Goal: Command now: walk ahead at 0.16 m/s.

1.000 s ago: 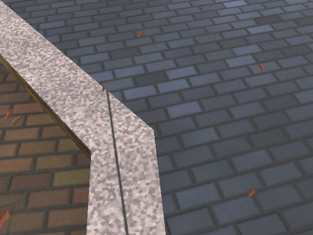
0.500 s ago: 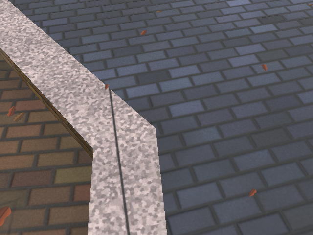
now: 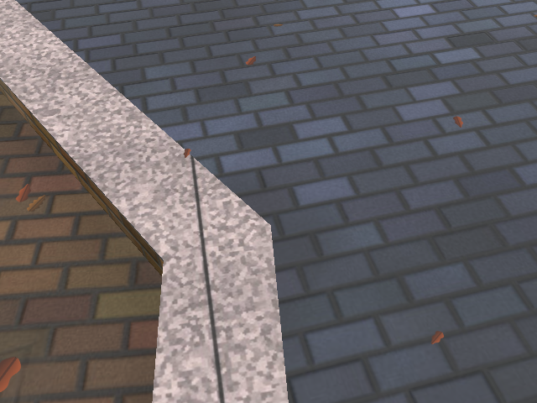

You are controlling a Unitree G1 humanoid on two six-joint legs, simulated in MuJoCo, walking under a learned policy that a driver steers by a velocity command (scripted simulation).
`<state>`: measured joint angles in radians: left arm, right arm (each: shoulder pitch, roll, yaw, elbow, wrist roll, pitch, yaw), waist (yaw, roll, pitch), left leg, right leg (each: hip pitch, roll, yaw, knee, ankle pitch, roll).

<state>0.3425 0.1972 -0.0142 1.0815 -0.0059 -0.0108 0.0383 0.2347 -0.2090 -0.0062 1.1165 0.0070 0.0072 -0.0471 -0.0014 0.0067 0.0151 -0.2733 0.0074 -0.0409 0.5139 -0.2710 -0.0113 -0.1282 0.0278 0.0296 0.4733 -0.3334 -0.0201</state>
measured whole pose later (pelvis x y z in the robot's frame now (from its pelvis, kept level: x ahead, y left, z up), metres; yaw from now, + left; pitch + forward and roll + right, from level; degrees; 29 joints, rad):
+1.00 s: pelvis +0.46 -0.02 +0.01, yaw +0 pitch +1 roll -2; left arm 0.36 0.24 0.03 1.01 0.00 -0.10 -0.01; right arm 0.11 -0.27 -0.04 0.87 0.01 -0.08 -0.01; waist 0.06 0.04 0.00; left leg -0.66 0.14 -0.03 0.77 -0.03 0.01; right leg -0.05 0.08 -0.06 0.20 -0.17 -0.06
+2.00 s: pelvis +0.70 +0.03 +0.01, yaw +0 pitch +2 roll +1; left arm 0.43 0.20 0.04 1.07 0.00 -0.06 0.03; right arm 0.07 -0.27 -0.07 0.95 0.02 -0.04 0.01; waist 0.07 0.04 0.00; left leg -0.52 0.04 0.02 0.61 -0.12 0.00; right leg -0.01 -0.03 -0.02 0.28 -0.30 0.01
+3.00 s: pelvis +0.80 +0.05 +0.00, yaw +0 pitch -1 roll +0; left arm 0.20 0.21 0.03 1.12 0.00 -0.01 0.05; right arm 0.15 -0.22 -0.03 1.08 0.00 0.01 -0.03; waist 0.00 0.00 0.04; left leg -0.22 -0.01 0.04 0.47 -0.24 0.02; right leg -0.15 -0.02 -0.01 0.46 -0.30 0.01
